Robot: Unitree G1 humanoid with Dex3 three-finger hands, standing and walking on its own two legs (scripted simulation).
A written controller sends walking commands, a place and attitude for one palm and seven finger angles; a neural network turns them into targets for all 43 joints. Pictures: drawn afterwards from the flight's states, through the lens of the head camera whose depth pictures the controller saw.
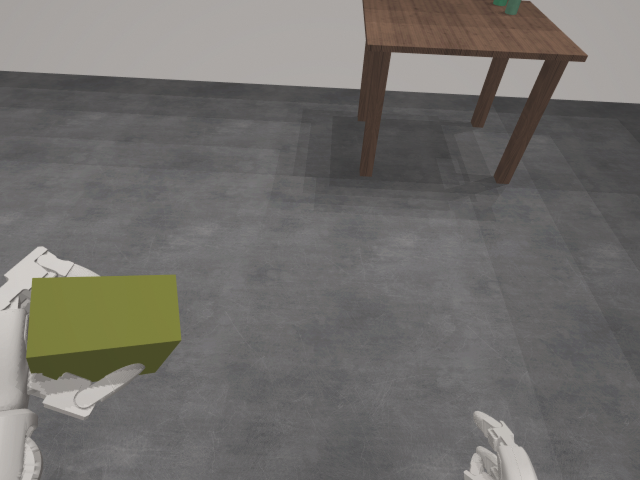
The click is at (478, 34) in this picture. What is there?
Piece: table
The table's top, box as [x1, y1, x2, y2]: [362, 0, 587, 61]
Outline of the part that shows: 362,0 367,50 584,61 587,56 529,1 521,1 517,13 515,15 509,15 504,12 508,0 504,6 494,5 492,3 493,0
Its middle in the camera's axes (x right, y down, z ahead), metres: +0.63 -0.98 +1.75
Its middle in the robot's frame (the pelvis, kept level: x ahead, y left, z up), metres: +1.99 -0.53 -0.11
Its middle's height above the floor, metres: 0.66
